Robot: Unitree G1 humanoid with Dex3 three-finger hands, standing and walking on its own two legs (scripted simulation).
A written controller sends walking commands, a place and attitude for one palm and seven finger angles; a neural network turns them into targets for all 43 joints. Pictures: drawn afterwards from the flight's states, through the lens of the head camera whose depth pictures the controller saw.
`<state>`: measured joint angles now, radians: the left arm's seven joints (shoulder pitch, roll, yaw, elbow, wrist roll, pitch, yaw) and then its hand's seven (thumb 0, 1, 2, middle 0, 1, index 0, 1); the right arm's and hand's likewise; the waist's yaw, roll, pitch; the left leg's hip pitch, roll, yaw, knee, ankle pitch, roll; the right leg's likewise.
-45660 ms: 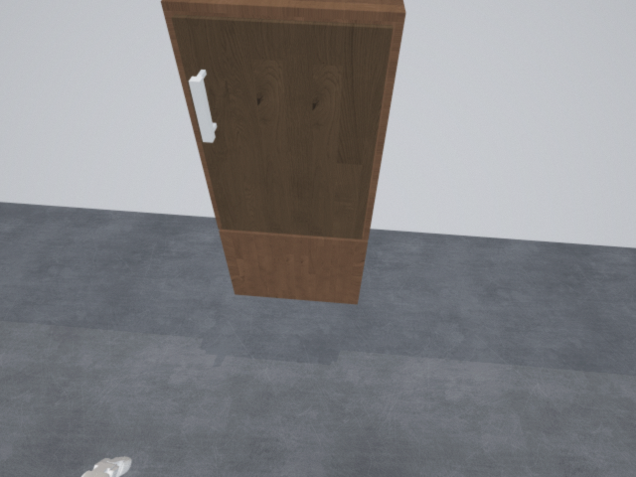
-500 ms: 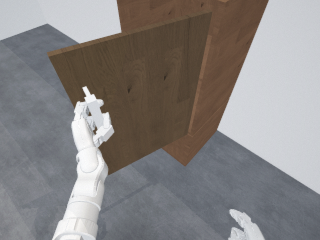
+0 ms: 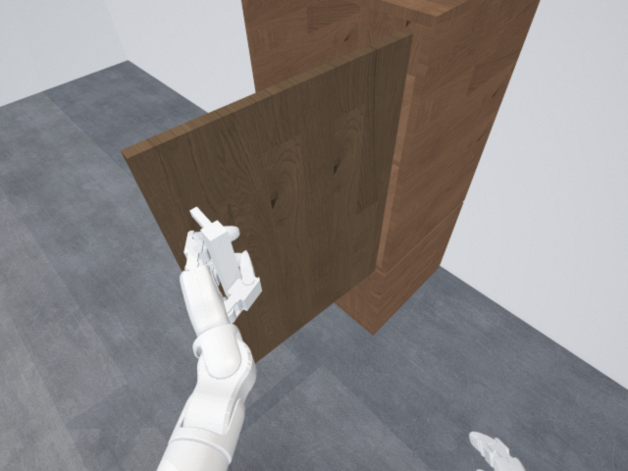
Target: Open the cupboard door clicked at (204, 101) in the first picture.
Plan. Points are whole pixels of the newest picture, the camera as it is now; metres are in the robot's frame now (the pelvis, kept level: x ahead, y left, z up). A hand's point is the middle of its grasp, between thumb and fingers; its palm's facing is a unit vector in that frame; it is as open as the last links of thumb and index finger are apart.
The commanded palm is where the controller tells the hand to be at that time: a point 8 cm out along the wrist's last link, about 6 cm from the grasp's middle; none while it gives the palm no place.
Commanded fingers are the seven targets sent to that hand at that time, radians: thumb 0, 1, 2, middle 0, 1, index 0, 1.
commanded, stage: open thumb and fingers to let go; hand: left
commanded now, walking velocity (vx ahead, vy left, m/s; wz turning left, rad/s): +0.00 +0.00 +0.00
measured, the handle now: (218, 256) +0.37 +0.14 +0.08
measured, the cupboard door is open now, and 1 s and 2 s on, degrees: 86 84 85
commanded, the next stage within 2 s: slide the hand sideways off the handle in 0.72 s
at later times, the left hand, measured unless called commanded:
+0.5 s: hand (237, 273) +0.35 +0.11 +0.07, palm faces +0.38 -0.92 +0.02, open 13.5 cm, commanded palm +0.31 +0.15 +0.07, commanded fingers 0.00 -0.50 0.30 -0.22 -0.75 -0.22 -0.75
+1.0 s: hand (231, 297) +0.32 +0.12 +0.06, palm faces -0.01 -0.99 -0.12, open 15.9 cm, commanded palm +0.30 +0.15 +0.07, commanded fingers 0.00 -0.50 0.30 -0.15 -0.30 -0.15 -0.30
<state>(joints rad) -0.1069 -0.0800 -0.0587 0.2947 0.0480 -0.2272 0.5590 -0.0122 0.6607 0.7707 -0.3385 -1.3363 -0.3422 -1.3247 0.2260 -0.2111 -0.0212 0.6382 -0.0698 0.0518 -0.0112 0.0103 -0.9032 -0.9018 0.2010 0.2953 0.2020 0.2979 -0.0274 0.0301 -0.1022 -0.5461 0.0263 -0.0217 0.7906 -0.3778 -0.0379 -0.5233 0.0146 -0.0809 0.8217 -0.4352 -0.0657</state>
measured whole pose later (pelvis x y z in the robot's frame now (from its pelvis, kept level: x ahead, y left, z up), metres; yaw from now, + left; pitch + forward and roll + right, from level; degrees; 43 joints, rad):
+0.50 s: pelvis +0.00 +0.02 +0.00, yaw +0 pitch +8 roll +0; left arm -0.19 -0.08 -0.06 0.38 0.03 -0.25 0.54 0.00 -0.39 0.34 -0.28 -1.12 -0.30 -1.12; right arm 0.21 -0.19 -0.01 0.63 -0.07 0.03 -0.01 0.01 -0.90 -0.90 0.20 0.30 0.20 0.30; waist -0.01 0.03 -0.11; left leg -0.59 0.01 -0.01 0.84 -0.39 -0.02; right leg -0.56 0.00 -0.07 0.84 -0.43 -0.04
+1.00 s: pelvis -0.02 +0.03 -0.01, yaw +0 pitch +7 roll -1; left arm -0.19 0.10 -0.13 0.38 -0.01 -0.30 0.15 -0.01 -0.49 0.30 -0.29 -0.48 -0.19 -0.47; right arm 0.23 -0.20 0.01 0.61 -0.02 0.01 -0.03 0.01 -0.90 -0.90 0.20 0.30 0.20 0.30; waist 0.00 0.03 -0.08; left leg -0.60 0.00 -0.02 0.86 -0.38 0.00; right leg -0.55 -0.01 -0.08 0.85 -0.42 -0.03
